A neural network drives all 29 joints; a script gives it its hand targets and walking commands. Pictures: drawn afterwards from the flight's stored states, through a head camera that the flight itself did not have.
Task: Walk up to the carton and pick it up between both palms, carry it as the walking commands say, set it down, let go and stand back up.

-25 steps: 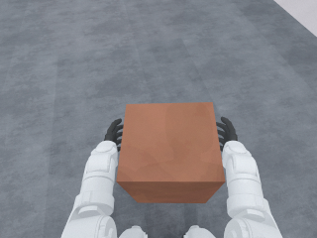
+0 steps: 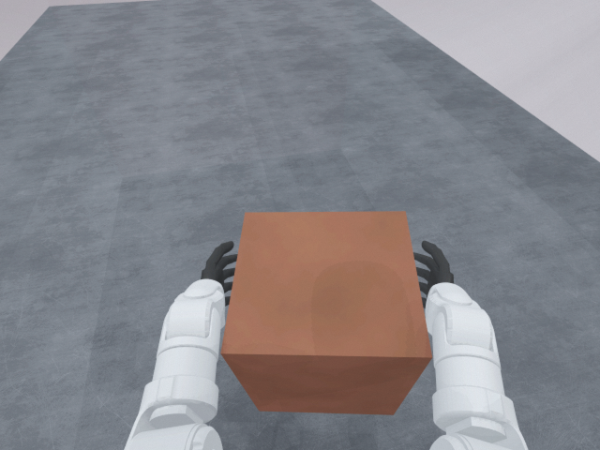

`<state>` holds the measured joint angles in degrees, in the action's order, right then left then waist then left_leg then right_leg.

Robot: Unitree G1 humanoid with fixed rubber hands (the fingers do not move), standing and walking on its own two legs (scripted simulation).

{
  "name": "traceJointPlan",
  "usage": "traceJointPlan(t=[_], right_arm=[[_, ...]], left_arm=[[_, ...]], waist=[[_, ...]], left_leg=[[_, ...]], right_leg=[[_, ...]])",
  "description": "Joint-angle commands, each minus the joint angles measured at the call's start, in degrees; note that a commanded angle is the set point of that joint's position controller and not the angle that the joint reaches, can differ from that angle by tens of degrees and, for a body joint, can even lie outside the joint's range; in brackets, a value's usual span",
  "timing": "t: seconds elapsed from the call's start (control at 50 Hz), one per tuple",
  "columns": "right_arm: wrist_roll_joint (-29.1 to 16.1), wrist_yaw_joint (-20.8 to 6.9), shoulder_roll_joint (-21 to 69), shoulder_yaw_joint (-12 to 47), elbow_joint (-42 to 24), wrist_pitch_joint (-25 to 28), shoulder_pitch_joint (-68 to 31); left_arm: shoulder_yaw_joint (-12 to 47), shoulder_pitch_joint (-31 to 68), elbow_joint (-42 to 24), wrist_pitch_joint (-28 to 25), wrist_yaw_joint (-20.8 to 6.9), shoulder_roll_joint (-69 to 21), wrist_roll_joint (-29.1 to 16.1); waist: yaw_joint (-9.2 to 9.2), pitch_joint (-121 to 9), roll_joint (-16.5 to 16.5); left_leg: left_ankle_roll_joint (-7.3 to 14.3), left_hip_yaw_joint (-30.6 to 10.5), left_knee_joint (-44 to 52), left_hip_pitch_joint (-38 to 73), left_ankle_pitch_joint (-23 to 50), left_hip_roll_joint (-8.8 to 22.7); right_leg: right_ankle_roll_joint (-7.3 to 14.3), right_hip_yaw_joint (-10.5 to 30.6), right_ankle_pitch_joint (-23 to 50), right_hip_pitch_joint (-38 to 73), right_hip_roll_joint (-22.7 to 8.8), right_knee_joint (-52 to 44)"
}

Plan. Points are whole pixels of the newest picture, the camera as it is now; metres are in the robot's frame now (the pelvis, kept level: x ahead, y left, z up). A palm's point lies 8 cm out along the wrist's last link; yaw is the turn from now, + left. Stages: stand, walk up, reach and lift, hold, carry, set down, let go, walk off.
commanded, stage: reach and lift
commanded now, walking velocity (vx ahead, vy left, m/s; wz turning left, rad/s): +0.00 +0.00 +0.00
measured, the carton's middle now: (324, 321) +0.31 -0.01 -0.02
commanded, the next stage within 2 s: hold in 1.30 s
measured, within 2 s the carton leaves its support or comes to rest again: neither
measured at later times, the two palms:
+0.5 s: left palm (211, 284) +0.33 +0.15 +0.05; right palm (433, 271) +0.33 -0.16 +0.07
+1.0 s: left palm (206, 302) +0.30 +0.15 +0.05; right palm (439, 292) +0.30 -0.16 +0.06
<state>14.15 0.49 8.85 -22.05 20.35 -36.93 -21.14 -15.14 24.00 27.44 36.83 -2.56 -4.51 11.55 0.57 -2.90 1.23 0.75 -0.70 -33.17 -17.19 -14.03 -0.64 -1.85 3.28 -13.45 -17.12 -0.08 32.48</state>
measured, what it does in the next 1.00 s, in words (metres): stands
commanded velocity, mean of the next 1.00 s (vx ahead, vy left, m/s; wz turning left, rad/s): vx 0.00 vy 0.00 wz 0.00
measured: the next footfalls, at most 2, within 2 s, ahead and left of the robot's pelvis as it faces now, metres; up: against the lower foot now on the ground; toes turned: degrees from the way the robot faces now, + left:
none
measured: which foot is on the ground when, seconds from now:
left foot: down 0.00-1.00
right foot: down 0.00-1.00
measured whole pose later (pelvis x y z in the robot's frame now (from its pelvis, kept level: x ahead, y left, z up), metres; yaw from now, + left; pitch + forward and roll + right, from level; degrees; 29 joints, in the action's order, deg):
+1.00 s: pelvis +0.01 -0.01 +0.01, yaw +0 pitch -7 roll +0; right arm 13.3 0.5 8.5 -15.0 15.2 -41.7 -16.7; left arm -13.3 14.6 15.5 42.5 -2.5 -5.1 10.9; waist 0.6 -0.1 1.2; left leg 0.3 -0.7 -25.5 -7.3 -11.7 -0.4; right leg -1.3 3.3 -11.7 -7.8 -0.1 25.9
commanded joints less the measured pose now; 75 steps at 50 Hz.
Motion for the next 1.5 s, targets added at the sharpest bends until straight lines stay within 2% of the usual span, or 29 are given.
traceJointPlan(t=[0.0, 0.04, 0.08, 0.1, 0.2, 0.22, 0.24, 0.28, 0.34, 0.38, 0.4, 0.42, 0.44, 0.54, 0.62, 0.66, 0.74, 0.76, 0.8, 0.86, 0.94, 1.02, 1.2, 1.22, 1.34, 1.38, 1.4, 1.42, 1.48], right_arm=[[-15.6, -15.8, 52.4, 38.5, 0.6, -2.5, -42.0], [-14.3, -15.9, 51.3, 35.6, 3.1, -3.2, -41.6], [-15.2, -16.2, 51.8, 35.9, 3.2, -3.4, -44.9], [-14.5, -16.2, 50.8, 34.3, 4.6, -3.6, -44.8], [-16.1, -16.9, 53.1, 36.5, 3.0, -3.5, -43.6], [-15.5, -16.8, 53.2, 36.4, 2.8, -3.9, -42.0], [-16.5, -16.7, 54.0, 38.6, 0.8, -3.7, -42.3], [-17.0, -16.7, 54.6, 39.3, -0.8, -3.9, -39.3], [-18.2, -16.4, 56.1, 42.3, -4.0, -4.1, -35.6], [-16.9, -16.0, 54.4, 40.0, -2.8, -4.5, -31.2], [-16.9, -15.9, 54.2, 40.9, -4.1, -4.3, -31.6], [-15.9, -15.5, 53.1, 39.7, -3.1, -4.6, -28.2], [-16.7, -15.5, 52.8, 40.1, -3.6, -4.4, -28.4], [-17.1, -13.9, 52.1, 42.2, -7.7, -4.6, -22.6], [-17.3, -13.2, 50.4, 44.6, -13.4, -4.1, -23.2], [-16.1, -13.2, 50.1, 43.4, -11.8, -4.4, -20.7], [-15.8, -13.4, 48.5, 42.8, -12.0, -4.1, -25.1], [-15.8, -13.4, 49.2, 43.4, -12.3, -4.1, -25.2], [-15.5, -13.9, 49.2, 42.1, -10.2, -4.0, -27.4], [-14.1, -14.0, 48.8, 39.9, -7.8, -4.4, -26.6], [-14.4, -14.3, 49.1, 39.2, -7.2, -3.8, -29.4], [-13.9, -14.6, 50.2, 39.4, -6.1, -4.1, -28.1], [-16.2, -14.3, 50.5, 44.2, -13.6, -4.1, -23.8], [-16.6, -14.5, 51.0, 45.0, -13.3, -4.4, -23.5], [-15.3, -14.1, 50.0, 44.2, -13.3, -5.2, -20.7], [-15.5, -14.3, 50.2, 44.5, -13.8, -5.3, -19.5], [-16.1, -14.5, 49.8, 44.8, -14.9, -5.1, -19.1], [-16.7, -14.6, 50.1, 46.3, -16.2, -5.0, -19.8], [-17.3, -14.3, 49.8, 47.2, -16.8, -5.2, -19.5]], left_arm=[[32.2, 43.1, -8.0, 0.2, -11.4, -60.2, -12.5], [29.7, 43.8, -6.6, 0.7, -11.4, -59.9, -12.0], [27.8, 43.3, -4.1, 1.2, -11.5, -59.7, -11.1], [26.5, 44.1, -3.6, 1.2, -11.6, -58.9, -10.5], [27.7, 42.1, -6.7, 1.2, -10.9, -60.0, -11.0], [27.5, 40.4, -6.5, 1.4, -11.0, -59.5, -10.7], [28.0, 39.3, -7.7, 1.4, -10.8, -59.0, -10.6], [29.5, 36.7, -10.1, 1.7, -10.6, -59.8, -11.3], [31.5, 32.5, -14.6, 1.6, -10.0, -58.2, -11.7], [33.3, 32.9, -17.8, 2.2, -9.7, -57.5, -12.5], [33.1, 31.4, -18.1, 2.2, -9.5, -56.8, -12.1], [33.8, 30.6, -18.7, 2.7, -9.4, -56.3, -12.0], [34.2, 30.5, -19.7, 2.8, -9.2, -55.4, -12.0], [36.6, 26.4, -25.0, 3.4, -9.0, -53.1, -13.0], [37.6, 22.8, -25.9, 3.5, -8.9, -52.4, -13.4], [39.2, 24.7, -28.0, 3.7, -8.6, -52.3, -13.8], [36.5, 24.7, -23.6, 3.7, -8.3, -51.1, -12.3], [37.4, 25.9, -24.6, 3.4, -8.4, -51.5, -13.2], [35.8, 27.3, -22.7, 3.4, -8.4, -50.9, -12.3], [35.4, 28.8, -21.2, 3.7, -8.4, -51.8, -11.9], [34.0, 29.0, -18.5, 3.3, -9.0, -51.8, -11.4], [34.4, 28.8, -19.1, 3.1, -9.0, -52.2, -11.1], [38.9, 24.2, -24.7, 3.3, -9.2, -53.6, -13.0], [38.2, 22.7, -24.2, 3.7, -9.2, -53.7, -12.9], [38.7, 21.8, -26.0, 4.2, -9.2, -52.4, -12.8], [39.2, 20.2, -26.6, 4.5, -9.0, -52.9, -12.7], [40.3, 21.2, -28.9, 4.3, -9.1, -53.0, -13.4], [40.5, 20.4, -29.6, 4.0, -9.0, -53.0, -13.8], [41.0, 19.8, -29.8, 4.6, -8.8, -52.2, -13.4]], waist=[[2.61, -13.4, -3.0], [3.09, -9.1, -3.1], [1.29, -10.3, -3.1], [1.69, -9.1, -3.3], [-0.93, -14.9, -3.2], [-0.92, -15.5, -1.2], [-2.26, -16.5, -1.7], [-2.03, -19.6, -2.5], [-3.94, -23.0, -1.7], [-2.50, -22.0, -2.9], [-3.38, -21.2, -2.5], [-2.53, -19.8, -2.4], [-3.09, -19.2, -4.1], [-3.47, -19.2, -3.4], [-3.65, -19.2, -2.2], [-2.04, -16.8, -3.2], [-2.86, -13.2, -2.9], [-2.30, -12.5, -1.6], [-2.76, -11.0, -2.9], [-1.57, -8.1, -3.8], [-1.88, -6.9, -2.6], [-1.86, -8.2, -2.2], [-1.75, -15.0, -2.6], [-2.58, -14.9, -3.0], [-1.97, -13.9, -1.2], [-2.01, -13.7, -1.7], [-1.88, -14.5, -3.8], [-2.35, -16.4, -1.5], [-2.71, -15.5, -3.6]], left_leg=[[-0.5, -5.0, 11.5, 8.6, -8.7, -2.9], [-0.3, -5.1, 12.2, 7.0, -11.6, -2.1], [-0.1, -4.6, 12.8, 7.1, -12.4, -2.2], [0.1, -4.9, 12.8, 7.0, -14.1, -2.1], [-0.5, -4.5, 12.7, 11.9, -4.2, -1.9], [-0.5, -4.0, 12.2, 13.6, -0.9, -2.4], [-0.5, -3.7, 11.4, 14.7, 2.8, -2.5], [-1.1, -3.8, 11.3, 17.1, 8.4, -2.8], [-1.4, -3.9, 10.6, 19.7, 18.3, -2.9], [-2.1, -4.2, 11.2, 21.4, 21.1, -2.6], [-2.0, -4.4, 11.1, 21.7, 22.2, -2.8], [-2.4, -4.3, 11.8, 22.0, 23.5, -2.8], [-2.5, -3.9, 11.7, 21.8, 23.0, -3.0], [-2.6, -4.5, 11.8, 22.5, 29.7, -3.1], [-2.5, -4.7, 12.0, 22.3, 28.6, -2.8], [-2.6, -5.0, 12.2, 22.5, 26.4, -2.6], [-1.9, -4.2, 13.1, 17.8, 12.9, -2.6], [-1.5, -4.4, 12.8, 17.5, 12.5, -2.4], [-1.4, -4.2, 13.4, 15.7, 8.0, -2.5], [-1.1, -3.7, 14.1, 13.6, 2.6, -2.8], [-0.6, -3.5, 14.7, 11.8, -2.7, -2.3], [-0.4, -3.2, 14.4, 13.3, 0.0, -2.7], [-0.8, -3.7, 13.3, 17.5, 11.6, -3.2], [-0.6, -3.5, 13.4, 17.4, 10.9, -3.2], [-0.9, -3.9, 13.7, 18.8, 13.7, -3.1], [-1.1, -3.7, 13.9, 19.0, 14.1, -3.4], [-1.4, -3.7, 13.6, 18.9, 15.4, -3.6], [-1.2, -4.2, 13.4, 19.6, 18.2, -3.2], [-1.1, -3.8, 13.0, 19.8, 17.3, -3.9]], right_leg=[[2.0, -0.7, -5.3, 9.8, 5.8, -7.6], [1.9, -0.8, -6.7, 8.9, 5.7, -7.2], [1.8, -1.0, -7.8, 10.3, 5.5, -7.6], [1.8, -0.9, -9.2, 9.8, 5.4, -7.4], [2.0, -0.5, -2.2, 12.2, 5.4, -8.1], [1.8, -0.5, -1.6, 11.6, 5.5, -8.8], [1.8, 0.1, 0.9, 12.2, 5.4, -8.9], [1.7, 0.0, 5.7, 13.4, 5.7, -8.7], [1.1, 0.7, 14.7, 15.9, 5.9, -8.3], [1.2, 1.1, 15.9, 15.1, 6.0, -8.9], [1.0, 1.3, 16.5, 15.0, 5.7, -9.3], [1.1, 1.2, 18.1, 15.5, 5.9, -9.9], [1.1, 1.5, 17.7, 15.5, 5.7, -10.0], [0.8, 2.2, 24.7, 17.9, 5.4, -10.2], [0.8, 2.1, 23.3, 18.2, 5.3, -10.3], [1.3, 2.1, 20.0, 16.2, 5.3, -10.7], [1.7, 1.4, 10.5, 15.0, 5.1, -11.0], [1.7, 1.4, 10.3, 14.1, 5.1, -10.7], [1.9, 1.4, 6.2, 13.1, 5.0, -11.0], [2.4, 1.0, 2.3, 12.6, 5.0, -11.5], [2.2, 0.7, -2.6, 12.4, 4.7, -11.5], [2.1, 0.5, -0.3, 12.0, 4.9, -11.5], [2.1, 0.8, 9.2, 15.1, 5.2, -11.1], [2.1, 1.1, 8.9, 14.8, 5.1, -11.3], [2.1, 0.8, 10.4, 14.5, 5.3, -11.9], [2.1, 0.8, 10.8, 14.8, 5.4, -12.1], [2.3, 1.0, 11.9, 15.2, 5.4, -11.9], [2.2, 1.0, 13.3, 16.2, 5.6, -11.7], [2.3, 1.4, 13.2, 15.1, 5.3, -11.9]])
